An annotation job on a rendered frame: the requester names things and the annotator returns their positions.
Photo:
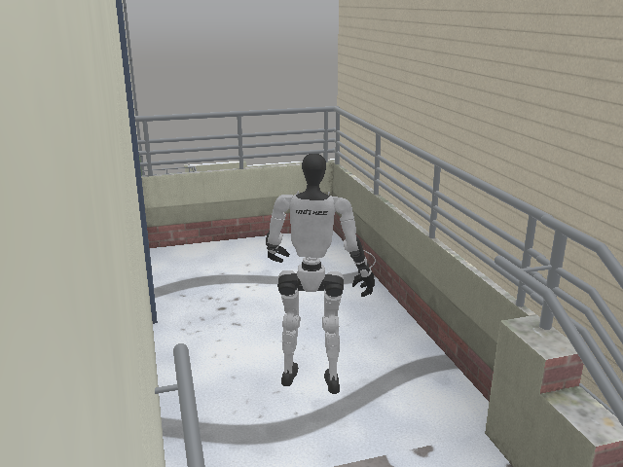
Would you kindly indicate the left robot upper arm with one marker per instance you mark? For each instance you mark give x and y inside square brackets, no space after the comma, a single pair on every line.
[282,204]

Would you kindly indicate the robot right shin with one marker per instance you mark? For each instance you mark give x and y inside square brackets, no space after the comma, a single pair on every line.
[332,344]

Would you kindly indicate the robot right hand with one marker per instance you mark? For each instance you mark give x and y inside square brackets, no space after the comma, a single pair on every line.
[369,281]

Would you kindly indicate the right robot forearm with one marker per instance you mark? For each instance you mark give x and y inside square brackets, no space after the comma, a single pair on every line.
[360,260]

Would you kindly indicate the left robot forearm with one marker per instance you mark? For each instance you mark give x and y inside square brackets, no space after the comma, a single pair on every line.
[271,248]

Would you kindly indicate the robot left hand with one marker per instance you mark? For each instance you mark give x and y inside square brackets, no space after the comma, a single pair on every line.
[281,251]

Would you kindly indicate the right robot foot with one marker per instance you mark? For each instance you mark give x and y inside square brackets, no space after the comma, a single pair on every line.
[333,385]

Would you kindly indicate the right robot upper arm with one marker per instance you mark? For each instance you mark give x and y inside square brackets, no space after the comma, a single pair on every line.
[343,207]

